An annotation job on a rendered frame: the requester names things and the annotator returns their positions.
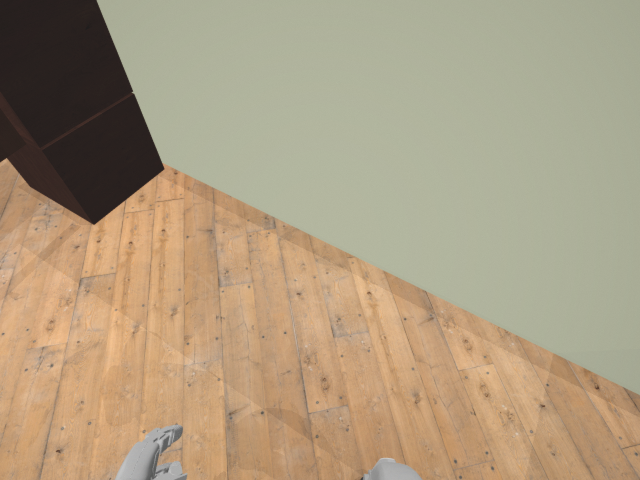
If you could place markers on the robot right shin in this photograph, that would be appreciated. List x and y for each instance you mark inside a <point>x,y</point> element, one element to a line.
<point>385,460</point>

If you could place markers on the cupboard door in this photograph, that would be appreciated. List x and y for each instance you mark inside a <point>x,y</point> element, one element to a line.
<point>10,139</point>

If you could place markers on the robot left hand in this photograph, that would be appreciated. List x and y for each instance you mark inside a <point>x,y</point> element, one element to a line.
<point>141,461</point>

